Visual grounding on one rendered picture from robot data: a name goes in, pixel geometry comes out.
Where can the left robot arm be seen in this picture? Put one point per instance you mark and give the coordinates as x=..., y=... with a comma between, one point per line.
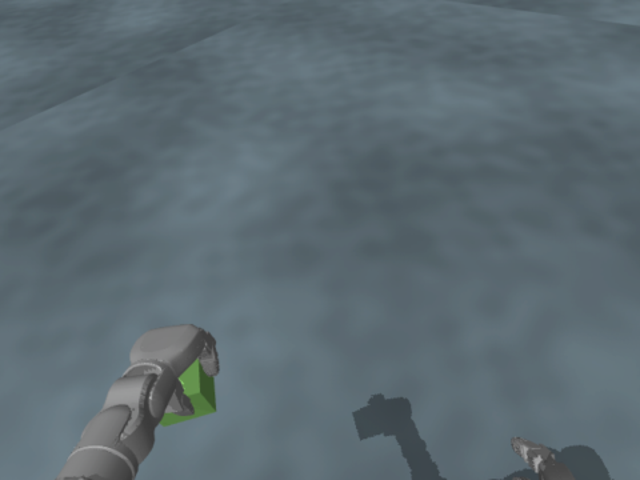
x=121, y=435

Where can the cube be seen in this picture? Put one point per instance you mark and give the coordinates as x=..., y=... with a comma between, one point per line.
x=200, y=389

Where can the right robot hand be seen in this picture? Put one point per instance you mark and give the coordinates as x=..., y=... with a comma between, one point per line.
x=541, y=460

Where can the left robot hand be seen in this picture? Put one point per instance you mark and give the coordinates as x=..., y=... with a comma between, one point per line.
x=178, y=347

